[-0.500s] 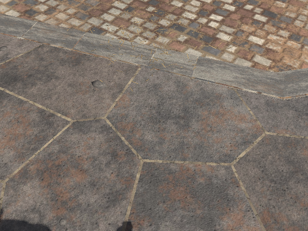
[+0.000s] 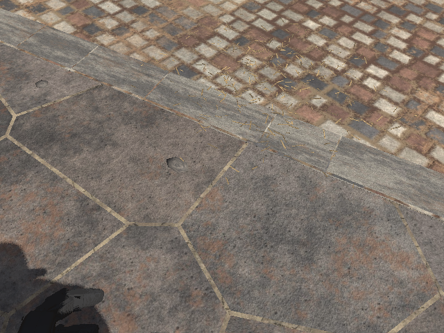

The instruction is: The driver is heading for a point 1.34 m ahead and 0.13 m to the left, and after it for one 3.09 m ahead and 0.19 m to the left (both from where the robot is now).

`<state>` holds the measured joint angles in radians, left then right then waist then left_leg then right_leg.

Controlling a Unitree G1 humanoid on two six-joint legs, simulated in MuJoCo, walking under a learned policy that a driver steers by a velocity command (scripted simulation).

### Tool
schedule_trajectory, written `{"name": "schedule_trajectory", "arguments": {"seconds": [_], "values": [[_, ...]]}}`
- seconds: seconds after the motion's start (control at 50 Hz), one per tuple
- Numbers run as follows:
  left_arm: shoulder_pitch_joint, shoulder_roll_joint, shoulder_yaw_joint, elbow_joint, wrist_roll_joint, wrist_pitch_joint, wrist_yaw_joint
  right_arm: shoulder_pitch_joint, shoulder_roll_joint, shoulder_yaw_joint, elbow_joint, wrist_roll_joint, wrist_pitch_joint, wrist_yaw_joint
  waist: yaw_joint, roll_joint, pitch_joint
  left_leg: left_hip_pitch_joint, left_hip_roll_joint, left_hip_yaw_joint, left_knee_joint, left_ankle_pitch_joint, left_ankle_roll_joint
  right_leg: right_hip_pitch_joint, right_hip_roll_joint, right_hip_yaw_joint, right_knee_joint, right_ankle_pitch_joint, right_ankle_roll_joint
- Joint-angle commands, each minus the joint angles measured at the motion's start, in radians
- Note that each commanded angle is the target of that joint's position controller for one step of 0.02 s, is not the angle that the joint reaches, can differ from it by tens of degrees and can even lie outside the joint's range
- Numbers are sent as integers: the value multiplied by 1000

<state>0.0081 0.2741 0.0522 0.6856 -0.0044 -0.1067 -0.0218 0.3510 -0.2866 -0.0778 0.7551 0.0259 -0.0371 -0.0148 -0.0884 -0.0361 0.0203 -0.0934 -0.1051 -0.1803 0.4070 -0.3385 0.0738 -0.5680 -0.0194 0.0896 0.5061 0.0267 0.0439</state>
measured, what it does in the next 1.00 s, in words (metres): walks ahead, turning left: right foot, then left foot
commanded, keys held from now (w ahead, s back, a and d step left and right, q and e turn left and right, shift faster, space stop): w+q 0.40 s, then w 0.60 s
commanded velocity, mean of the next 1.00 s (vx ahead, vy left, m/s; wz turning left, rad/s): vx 0.50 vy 0.00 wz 0.37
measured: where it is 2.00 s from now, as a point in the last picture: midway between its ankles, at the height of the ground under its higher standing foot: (122, 169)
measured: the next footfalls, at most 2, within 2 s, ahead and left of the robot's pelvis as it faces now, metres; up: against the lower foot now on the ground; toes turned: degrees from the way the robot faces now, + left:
right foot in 0.06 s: +0.21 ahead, -0.14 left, +0.00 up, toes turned +7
left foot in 0.58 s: +0.43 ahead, +0.19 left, +0.00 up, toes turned +21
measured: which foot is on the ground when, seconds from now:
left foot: down 0.00-0.06, up 0.08-0.56, down 0.58-1.00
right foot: up 0.00-0.04, down 0.06-0.60, up 0.62-1.00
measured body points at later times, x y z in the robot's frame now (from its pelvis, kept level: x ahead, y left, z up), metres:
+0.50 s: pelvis +0.26 +0.00 +0.00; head +0.30 +0.02 +0.44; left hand +0.19 +0.29 -0.13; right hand +0.55 -0.15 -0.08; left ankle +0.38 +0.19 -0.70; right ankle +0.18 -0.14 -0.74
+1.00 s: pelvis +0.52 +0.12 +0.00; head +0.55 +0.13 +0.45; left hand +0.62 +0.41 -0.10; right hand +0.66 -0.14 -0.11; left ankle +0.40 +0.18 -0.74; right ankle +0.76 +0.04 -0.70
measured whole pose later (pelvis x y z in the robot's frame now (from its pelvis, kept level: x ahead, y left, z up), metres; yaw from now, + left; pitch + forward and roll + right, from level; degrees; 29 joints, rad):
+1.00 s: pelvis +0.52 +0.12 +0.00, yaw +21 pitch +2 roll +2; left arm 0.07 0.28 0.03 0.78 -0.01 -0.08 -0.04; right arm 0.36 -0.28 -0.06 0.79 0.01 -0.07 0.00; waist -0.07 -0.05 0.02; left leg 0.01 -0.07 0.01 0.24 -0.28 0.05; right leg -0.64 -0.09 0.02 0.59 0.07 0.02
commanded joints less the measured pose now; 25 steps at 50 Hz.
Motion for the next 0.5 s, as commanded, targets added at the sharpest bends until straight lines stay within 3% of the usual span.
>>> {"name": "schedule_trajectory", "arguments": {"seconds": [0.02,0.04,0.06,0.08,0.1,0.12,0.14,0.16,0.18,0.2,0.24,0.3,0.4,0.46,0.5], "values": [[-36,126,41,-76,-7,-32,-6,7,-157,-43,-51,-1,1,-9,47,168,-22,-20,250,-240,-7,285,114,130,25,-17,-41,-83,-34],[45,141,52,-54,-4,-37,-2,-12,-142,-38,-60,-1,3,-8,94,172,-54,-32,220,-232,58,341,94,243,30,-36,-83,-76,-59],[161,177,67,-36,11,-42,5,-24,-98,-22,-75,-8,0,-4,152,144,-154,-93,168,-185,228,352,60,454,-45,17,-65,-77,-107],[311,234,81,-21,24,-39,14,0,-45,-4,-102,-21,-3,-6,189,1,-300,-288,73,-72,526,142,8,750,-228,244,-62,-160,-179],[357,276,90,14,22,-25,2,128,-32,6,-128,11,-12,-5,123,-341,-363,-603,5,1,790,-285,-37,939,-406,697,-171,-387,-311],[314,169,65,-7,1,-19,2,102,-136,-13,-96,20,-10,-6,145,-192,-254,-697,88,-26,896,-218,-52,866,-389,671,-204,-570,-284],[273,120,51,-14,0,-10,9,-5,-172,-23,-108,9,-4,-3,168,-95,-134,-707,120,11,905,-124,-58,736,-342,487,-214,-519,-241],[229,114,45,-14,11,-3,10,-53,-157,-23,-119,-2,-2,-3,148,-30,-77,-671,151,35,879,-56,-61,619,-299,374,-234,-397,-221],[207,95,38,-5,15,-1,12,-80,-144,-26,-130,-8,-1,1,132,-30,-33,-650,177,34,836,-14,-62,541,-269,292,-255,-291,-219],[195,86,34,1,20,-3,14,-72,-125,-26,-134,-1,4,8,112,-53,-23,-608,200,40,808,10,-60,488,-243,217,-279,-231,-211],[197,90,37,19,11,-12,14,-72,-84,-18,-144,6,14,14,103,-70,-16,-598,216,66,763,29,-67,455,-232,126,-320,-158,-225],[210,133,51,46,10,-15,18,-125,-65,-9,-172,-3,19,17,106,-37,-2,-648,229,74,656,117,-87,471,-248,31,-353,-47,-247],[230,168,56,76,4,2,24,-251,-42,6,-196,-2,3,45,152,-18,25,-593,211,146,380,351,-76,508,-214,-153,-352,51,-206],[297,189,59,112,-12,16,20,-333,-27,15,-229,-1,-2,59,178,-11,54,-557,184,180,265,326,-49,557,-239,-177,-347,73,-202],[314,209,63,131,-25,27,17,-348,-43,10,-245,-3,-4,65,161,-21,61,-531,158,199,213,242,-18,616,-266,-187,-309,190,-197]]}}
Velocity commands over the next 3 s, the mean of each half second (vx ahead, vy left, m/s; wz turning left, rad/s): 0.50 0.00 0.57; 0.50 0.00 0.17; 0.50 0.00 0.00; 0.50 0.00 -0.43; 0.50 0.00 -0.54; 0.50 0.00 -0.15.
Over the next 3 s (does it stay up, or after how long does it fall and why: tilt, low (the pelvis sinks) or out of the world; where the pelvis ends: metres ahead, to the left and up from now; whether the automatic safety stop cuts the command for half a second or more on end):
stays up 1.61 0.24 0.01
